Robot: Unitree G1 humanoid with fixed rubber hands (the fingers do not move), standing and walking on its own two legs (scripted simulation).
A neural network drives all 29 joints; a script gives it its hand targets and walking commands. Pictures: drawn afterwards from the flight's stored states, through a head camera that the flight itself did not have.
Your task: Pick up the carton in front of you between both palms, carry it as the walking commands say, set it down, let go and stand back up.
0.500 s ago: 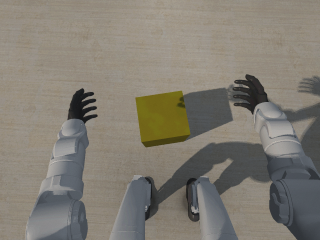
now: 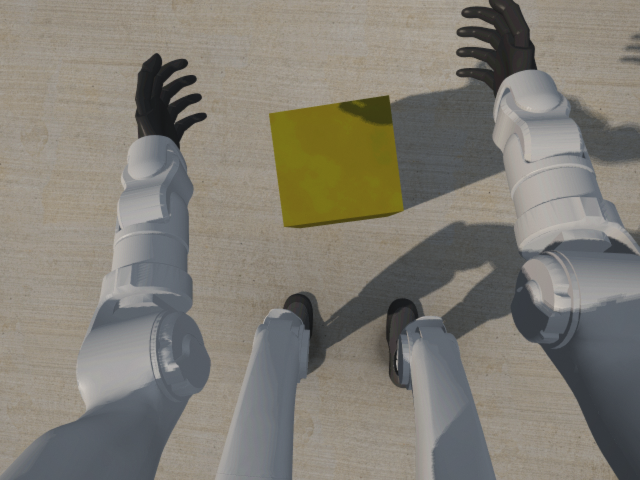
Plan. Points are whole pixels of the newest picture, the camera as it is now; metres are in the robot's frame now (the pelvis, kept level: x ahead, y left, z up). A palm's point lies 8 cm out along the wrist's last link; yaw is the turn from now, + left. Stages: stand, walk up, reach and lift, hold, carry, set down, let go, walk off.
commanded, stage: reach and lift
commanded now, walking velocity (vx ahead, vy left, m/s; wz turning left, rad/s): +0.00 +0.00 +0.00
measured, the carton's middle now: (337, 172) +0.49 +0.04 -0.50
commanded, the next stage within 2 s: none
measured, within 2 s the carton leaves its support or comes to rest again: leaves its support in 1.54 s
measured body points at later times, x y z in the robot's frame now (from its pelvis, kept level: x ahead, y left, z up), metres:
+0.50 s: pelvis -0.04 +0.00 -0.20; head +0.32 +0.02 +0.06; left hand +0.47 +0.24 -0.37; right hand +0.53 -0.14 -0.37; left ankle +0.07 +0.13 -0.59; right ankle +0.07 -0.13 -0.59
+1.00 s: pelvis -0.04 +0.00 -0.25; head +0.34 +0.01 -0.01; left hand +0.49 +0.22 -0.44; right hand +0.54 -0.14 -0.44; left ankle +0.07 +0.13 -0.59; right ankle +0.07 -0.13 -0.59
